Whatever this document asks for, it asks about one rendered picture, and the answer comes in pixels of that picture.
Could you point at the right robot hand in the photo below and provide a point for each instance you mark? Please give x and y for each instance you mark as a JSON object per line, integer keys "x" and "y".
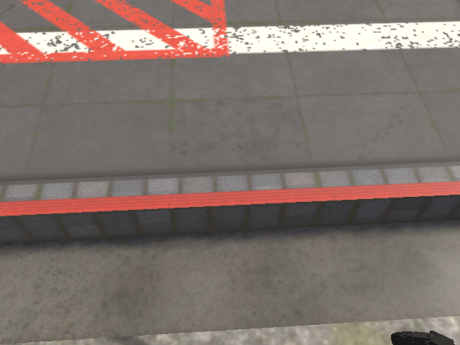
{"x": 420, "y": 338}

